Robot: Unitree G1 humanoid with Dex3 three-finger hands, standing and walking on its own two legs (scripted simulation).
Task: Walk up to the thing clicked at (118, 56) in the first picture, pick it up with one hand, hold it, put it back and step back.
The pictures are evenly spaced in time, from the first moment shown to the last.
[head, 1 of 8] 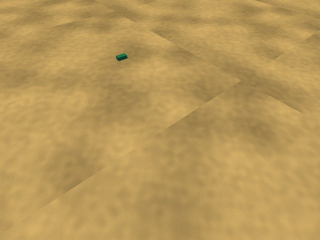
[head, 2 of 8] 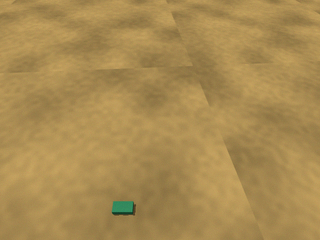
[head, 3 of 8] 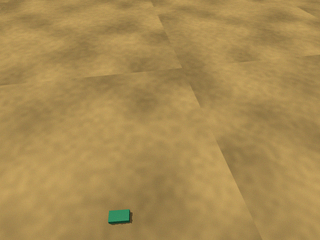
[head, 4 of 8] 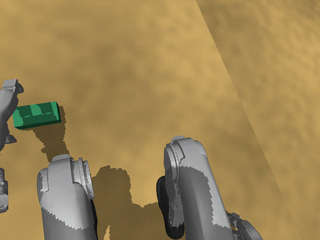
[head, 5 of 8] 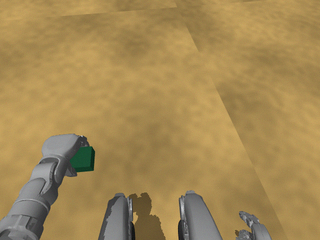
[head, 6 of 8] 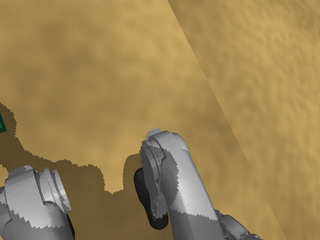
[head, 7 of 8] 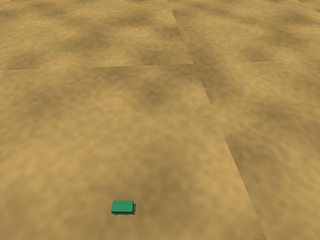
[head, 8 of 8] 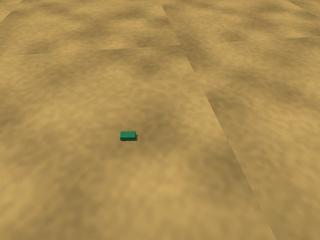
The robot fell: no
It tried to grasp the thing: yes
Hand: left
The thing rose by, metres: 0.69
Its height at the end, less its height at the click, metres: +0.00
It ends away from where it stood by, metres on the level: 0.01
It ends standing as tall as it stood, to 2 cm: yes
